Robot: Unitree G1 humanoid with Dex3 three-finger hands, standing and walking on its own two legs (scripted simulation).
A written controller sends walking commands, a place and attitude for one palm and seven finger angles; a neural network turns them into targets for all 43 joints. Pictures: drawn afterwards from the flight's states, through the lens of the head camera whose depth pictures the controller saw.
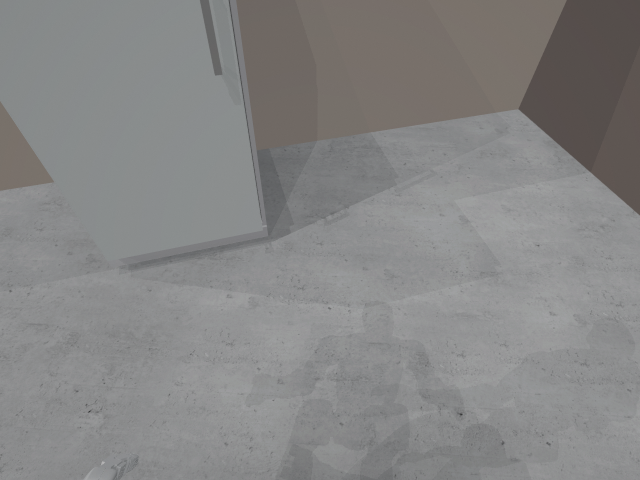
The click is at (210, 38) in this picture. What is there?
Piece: fridge door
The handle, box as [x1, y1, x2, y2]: [200, 0, 221, 75]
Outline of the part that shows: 200,0 215,75 221,74 208,0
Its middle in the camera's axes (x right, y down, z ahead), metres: -0.27 -0.52 +0.90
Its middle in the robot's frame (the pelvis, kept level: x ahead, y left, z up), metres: +1.03 +0.33 +0.12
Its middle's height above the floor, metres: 0.90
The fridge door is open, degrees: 0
